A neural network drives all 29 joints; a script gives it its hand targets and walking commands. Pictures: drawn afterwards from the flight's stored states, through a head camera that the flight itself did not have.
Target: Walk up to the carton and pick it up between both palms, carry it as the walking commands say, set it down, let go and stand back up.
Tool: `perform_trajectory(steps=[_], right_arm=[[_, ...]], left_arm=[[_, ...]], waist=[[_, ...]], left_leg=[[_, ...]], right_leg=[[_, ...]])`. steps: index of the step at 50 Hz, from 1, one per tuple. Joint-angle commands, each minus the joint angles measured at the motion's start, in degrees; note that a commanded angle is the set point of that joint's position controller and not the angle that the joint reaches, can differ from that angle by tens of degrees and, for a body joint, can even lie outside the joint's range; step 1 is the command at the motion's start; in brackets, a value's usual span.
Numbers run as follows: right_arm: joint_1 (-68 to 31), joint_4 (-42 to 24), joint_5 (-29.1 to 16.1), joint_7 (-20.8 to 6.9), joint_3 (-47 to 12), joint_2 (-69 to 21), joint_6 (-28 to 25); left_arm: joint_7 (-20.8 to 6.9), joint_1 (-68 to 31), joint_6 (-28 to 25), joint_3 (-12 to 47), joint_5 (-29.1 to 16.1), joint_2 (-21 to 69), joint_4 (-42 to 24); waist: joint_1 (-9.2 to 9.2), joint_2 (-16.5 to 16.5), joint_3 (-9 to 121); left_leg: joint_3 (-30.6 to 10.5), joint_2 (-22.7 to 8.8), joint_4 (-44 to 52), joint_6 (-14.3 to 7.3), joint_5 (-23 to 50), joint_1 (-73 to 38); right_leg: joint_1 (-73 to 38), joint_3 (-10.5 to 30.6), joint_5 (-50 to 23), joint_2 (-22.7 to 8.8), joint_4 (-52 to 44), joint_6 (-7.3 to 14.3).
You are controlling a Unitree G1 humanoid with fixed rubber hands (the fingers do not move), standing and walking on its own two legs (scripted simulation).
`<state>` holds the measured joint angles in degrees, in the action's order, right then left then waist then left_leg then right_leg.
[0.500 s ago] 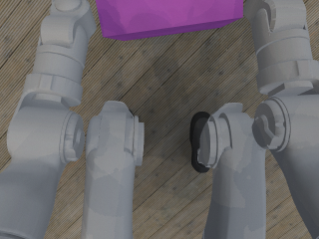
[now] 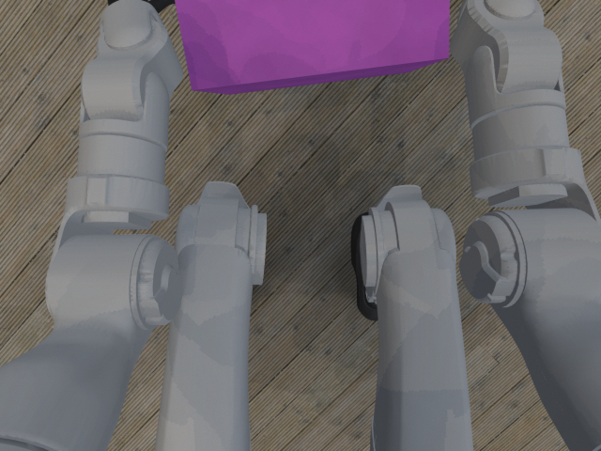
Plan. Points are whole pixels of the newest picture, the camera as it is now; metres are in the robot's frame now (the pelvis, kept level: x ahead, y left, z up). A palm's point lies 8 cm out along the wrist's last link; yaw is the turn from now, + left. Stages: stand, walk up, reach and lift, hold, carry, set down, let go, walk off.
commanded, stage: reach and lift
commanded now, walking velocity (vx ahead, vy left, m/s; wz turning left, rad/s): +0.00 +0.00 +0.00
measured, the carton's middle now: (310, 13) +0.55 +0.00 -0.19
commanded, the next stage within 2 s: none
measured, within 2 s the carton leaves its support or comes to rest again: neither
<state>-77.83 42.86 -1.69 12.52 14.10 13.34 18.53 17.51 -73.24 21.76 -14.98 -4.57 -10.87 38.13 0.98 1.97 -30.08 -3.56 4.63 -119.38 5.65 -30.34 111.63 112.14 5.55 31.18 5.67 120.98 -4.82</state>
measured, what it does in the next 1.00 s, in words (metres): rises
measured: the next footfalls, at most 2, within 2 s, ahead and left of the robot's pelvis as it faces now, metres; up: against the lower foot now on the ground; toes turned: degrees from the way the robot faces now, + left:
none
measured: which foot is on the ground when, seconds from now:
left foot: down 0.00-1.00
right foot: down 0.00-1.00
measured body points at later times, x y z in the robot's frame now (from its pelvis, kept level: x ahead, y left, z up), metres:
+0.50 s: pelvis -0.01 +0.00 +0.05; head +0.32 +0.01 +0.34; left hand +0.52 +0.18 -0.06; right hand +0.55 -0.15 -0.04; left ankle +0.15 +0.14 -0.37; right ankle +0.14 -0.13 -0.37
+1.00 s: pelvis -0.02 +0.01 +0.10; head +0.29 +0.01 +0.41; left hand +0.50 +0.18 +0.01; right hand +0.53 -0.15 +0.03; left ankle +0.15 +0.14 -0.37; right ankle +0.14 -0.13 -0.37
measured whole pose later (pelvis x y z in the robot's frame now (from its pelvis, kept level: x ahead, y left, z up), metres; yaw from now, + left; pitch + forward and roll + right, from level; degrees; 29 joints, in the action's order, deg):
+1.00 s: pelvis -0.02 +0.01 +0.10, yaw +0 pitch +17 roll +0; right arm -73.1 36.5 2.3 10.7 16.1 10.5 25.1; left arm 17.1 -67.4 29.1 -17.9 -0.7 -7.1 28.9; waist 1.4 0.9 -30.0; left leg -5.4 5.8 -100.7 4.9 -26.0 91.6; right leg 91.3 5.9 26.9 5.9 101.3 -5.0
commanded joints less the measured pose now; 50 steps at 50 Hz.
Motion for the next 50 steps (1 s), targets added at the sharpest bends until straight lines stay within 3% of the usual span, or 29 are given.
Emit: perform_trajectory(steps=[1, 3, 4, 6, 7, 8, 10, 11, 13, 14, 15, 17, 18, 26, 28, 29, 30, 31, 33, 34, 35, 37, 39, 42, 43, 44, 46, 47, 50], right_arm=[[-35.9, -9.1, -8.4, -22.7, -30.9, -61.6, 1.5], [-35.1, -6.2, -7.2, -23.0, -29.5, -62.2, 1.9], [-36.3, -9.5, -8.4, -23.1, -31.7, -63.1, 2.2], [-36.7, -9.4, -8.5, -22.9, -31.9, -63.4, 2.6], [-37.0, -11.3, -8.9, -22.9, -32.3, -63.2, 2.8], [-36.2, -9.2, -8.2, -22.9, -31.7, -63.1, 3.0], [-37.2, -10.9, -8.5, -22.9, -31.6, -63.4, 3.3], [-37.8, -10.8, -7.9, -22.9, -31.2, -62.7, 3.3], [-37.8, -11.7, -9.2, -23.1, -32.5, -64.0, 3.8], [-36.2, -9.7, -7.9, -23.2, -31.3, -62.9, 4.2], [-37.5, -9.3, -7.7, -23.2, -30.5, -62.9, 3.9], [-36.7, -9.8, -7.3, -23.4, -31.1, -63.3, 4.2], [-37.8, -11.3, -8.6, -23.6, -32.0, -64.6, 4.4], [-36.8, -9.1, -7.2, -24.6, -29.9, -64.6, 5.2], [-37.9, -11.2, -8.5, -24.9, -31.7, -65.4, 5.5], [-36.5, -11.1, -9.0, -25.0, -32.4, -65.7, 5.6], [-36.0, -10.4, -8.4, -25.2, -32.1, -66.5, 6.0], [-37.9, -12.2, -9.2, -24.9, -32.0, -65.8, 5.5], [-36.9, -13.4, -8.8, -25.0, -32.5, -65.7, 5.7], [-37.7, -12.3, -9.2, -25.2, -33.3, -65.9, 5.9], [-36.5, -12.3, -8.4, -25.2, -32.2, -65.5, 5.9], [-35.9, -13.0, -9.1, -25.1, -33.0, -67.3, 6.1], [-36.5, -12.7, -8.1, -25.2, -32.2, -66.6, 6.1], [-35.0, -10.9, -8.1, -25.3, -31.7, -67.1, 6.4], [-36.3, -14.0, -9.1, -25.4, -33.9, -67.1, 6.2], [-35.6, -11.8, -8.0, -25.3, -32.6, -67.1, 6.4], [-35.1, -10.2, -7.8, -25.5, -31.8, -67.4, 6.7], [-36.0, -14.6, -8.5, -25.4, -34.2, -67.9, 6.4], [-35.0, -12.2, -8.1, -25.2, -32.9, -67.7, 6.6]], left_arm=[[-26.4, -52.0, -3.1, 33.0, -8.5, 54.8, -20.2], [-26.8, -50.5, -2.8, 30.4, -6.5, 54.4, -16.4], [-27.1, -51.6, -2.7, 31.6, -7.3, 54.5, -20.3], [-27.3, -52.0, -2.2, 31.7, -7.6, 54.6, -20.1], [-27.2, -53.7, -1.9, 33.5, -9.1, 56.0, -22.2], [-27.3, -52.7, -1.6, 31.5, -7.4, 54.2, -19.7], [-27.5, -51.9, -1.1, 31.9, -7.3, 54.4, -20.4], [-27.6, -51.9, -1.0, 31.3, -7.5, 55.3, -18.4], [-27.7, -53.5, -0.7, 33.6, -8.4, 56.0, -22.6], [-27.7, -53.8, -0.5, 33.5, -8.4, 55.8, -21.8], [-27.8, -52.8, -0.3, 32.5, -7.5, 55.7, -18.9], [-28.1, -53.6, 0.0, 33.1, -8.1, 57.2, -20.6], [-27.9, -53.9, 0.0, 33.5, -8.2, 56.8, -22.5], [-28.3, -51.7, 1.8, 33.1, -7.0, 59.9, -18.8], [-28.0, -51.6, 2.1, 33.9, -7.0, 59.9, -20.5], [-28.0, -51.8, 2.0, 34.8, -7.7, 59.4, -22.6], [-27.9, -52.5, 1.9, 34.6, -7.8, 59.7, -23.3], [-28.1, -52.3, 2.2, 34.8, -7.9, 60.3, -22.2], [-28.1, -52.3, 2.6, 36.8, -8.8, 61.8, -24.0], [-28.2, -50.1, 2.8, 35.2, -7.3, 60.2, -21.3], [-28.2, -50.6, 2.9, 35.1, -7.6, 61.3, -21.3], [-28.3, -52.5, 2.9, 37.5, -8.5, 61.9, -25.3], [-28.4, -51.7, 3.2, 36.5, -8.5, 62.1, -23.4], [-28.4, -49.2, 3.6, 35.8, -7.4, 61.8, -21.6], [-28.3, -49.3, 3.4, 36.8, -7.9, 62.5, -23.7], [-28.5, -49.3, 3.5, 35.7, -7.8, 61.8, -21.3], [-28.8, -50.5, 3.7, 36.9, -8.5, 62.8, -21.2], [-28.8, -50.8, 3.6, 38.7, -9.3, 64.1, -25.3], [-28.8, -49.5, 4.0, 36.6, -8.3, 62.4, -21.6]], waist=[[2.09, 1.1, 135.6], [3.67, 1.0, 130.0], [4.21, 1.2, 135.5], [3.68, 1.3, 136.3], [2.18, 1.1, 139.6], [3.49, 1.4, 135.6], [3.95, 1.2, 136.8], [3.54, 1.1, 135.1], [3.06, 0.3, 140.6], [1.65, 0.5, 139.1], [2.13, -0.2, 136.4], [1.42, 0.3, 137.9], [2.92, 0.2, 140.8], [1.12, -1.2, 137.9], [2.47, -1.4, 142.5], [2.14, -2.2, 143.0], [1.81, -0.3, 143.2], [1.93, -1.8, 142.9], [0.15, -2.0, 146.7], [2.66, -1.3, 143.9], [1.25, -1.3, 143.1], [0.98, -2.0, 147.4], [0.24, -1.2, 144.5], [1.37, -2.4, 143.1], [1.97, -2.4, 145.7], [0.94, -0.4, 142.4], [-0.44, -1.3, 141.4], [0.09, -2.0, 147.8], [1.09, -1.6, 142.3]], left_leg=[[11.2, 4.0, 14.1, -3.8, 15.0, -40.5], [11.9, 3.9, 15.0, -4.1, 10.8, -35.7], [12.0, 4.1, 15.0, -4.2, 12.9, -38.5], [12.2, 4.1, 15.8, -4.2, 12.1, -38.4], [11.3, 4.2, 16.4, -4.1, 13.0, -42.6], [11.8, 4.1, 16.7, -4.2, 11.8, -39.3], [11.7, 4.2, 18.0, -4.2, 11.4, -40.6], [11.6, 4.1, 18.0, -4.3, 10.4, -39.1], [11.2, 4.1, 18.9, -4.0, 11.8, -42.9], [11.2, 4.1, 19.2, -3.7, 11.5, -43.1], [11.2, 4.0, 19.8, -3.9, 9.7, -41.2], [10.8, 4.1, 20.4, -3.7, 9.5, -42.2], [10.9, 4.3, 20.9, -3.8, 10.8, -44.8], [9.6, 4.1, 24.8, -3.4, 7.1, -45.9], [9.6, 4.2, 25.4, -3.4, 10.0, -50.5], [9.8, 4.3, 25.5, -3.1, 10.5, -50.3], [9.5, 4.3, 25.8, -3.4, 10.3, -50.9], [9.1, 4.2, 26.6, -3.4, 9.7, -50.7], [8.6, 4.3, 27.1, -3.2, 11.0, -54.2], [8.9, 4.0, 27.6, -3.5, 9.9, -51.9], [8.8, 4.2, 28.4, -3.3, 9.5, -52.0], [8.5, 4.3, 28.7, -3.2, 10.4, -55.4], [7.9, 4.2, 29.8, -3.4, 8.4, -54.3], [8.3, 4.1, 31.0, -3.2, 8.4, -54.4], [8.0, 4.3, 31.1, -3.2, 9.6, -56.5], [7.8, 4.0, 32.1, -3.3, 8.2, -53.9], [7.4, 3.8, 33.0, -3.2, 5.5, -54.9], [7.8, 4.3, 32.7, -3.1, 9.8, -59.1], [7.7, 4.1, 34.2, -3.2, 7.4, -55.8]], right_leg=[[-39.6, -10.1, -14.0, 2.7, -15.6, 3.7], [-38.0, -9.7, -10.5, 2.4, -16.6, 3.7], [-41.5, -9.5, -12.6, 2.6, -16.9, 3.6], [-42.8, -9.3, -12.1, 2.7, -18.0, 3.5], [-43.5, -9.8, -12.6, 2.8, -18.0, 3.6], [-42.6, -9.3, -11.7, 2.6, -18.7, 3.5], [-43.5, -9.4, -11.4, 2.9, -19.8, 3.4], [-42.5, -9.2, -10.4, 2.7, -19.6, 3.6], [-46.0, -9.4, -12.5, 2.9, -20.3, 3.6], [-44.4, -9.5, -11.7, 2.9, -20.8, 3.7], [-43.2, -9.3, -10.0, 2.7, -21.2, 3.7], [-44.1, -9.6, -10.1, 2.8, -21.8, 3.9], [-45.7, -9.5, -11.0, 3.0, -22.3, 3.8], [-43.9, -10.1, -7.7, 2.8, -25.4, 4.0], [-46.3, -9.8, -9.7, 3.0, -25.8, 3.8], [-47.4, -9.6, -10.2, 2.9, -26.2, 3.9], [-47.8, -9.8, -9.9, 3.1, -26.7, 3.9], [-48.1, -9.5, -9.7, 3.1, -27.1, 4.0], [-49.3, -9.8, -11.2, 3.2, -27.8, 4.1], [-48.6, -9.3, -9.7, 2.9, -28.0, 3.8], [-48.8, -9.7, -9.6, 3.2, -28.5, 3.9], [-51.0, -9.1, -11.0, 3.3, -29.1, 4.1], [-50.1, -9.5, -9.6, 3.1, -29.7, 4.0], [-50.8, -8.9, -9.4, 3.1, -30.8, 4.1], [-51.6, -8.8, -10.1, 3.3, -31.1, 4.2], [-51.4, -9.1, -9.0, 3.1, -32.0, 4.0], [-51.2, -9.3, -7.3, 2.9, -32.7, 4.0], [-54.7, -8.7, -10.5, 3.2, -33.0, 4.2], [-54.8, -8.2, -8.3, 2.9, -34.4, 4.2]])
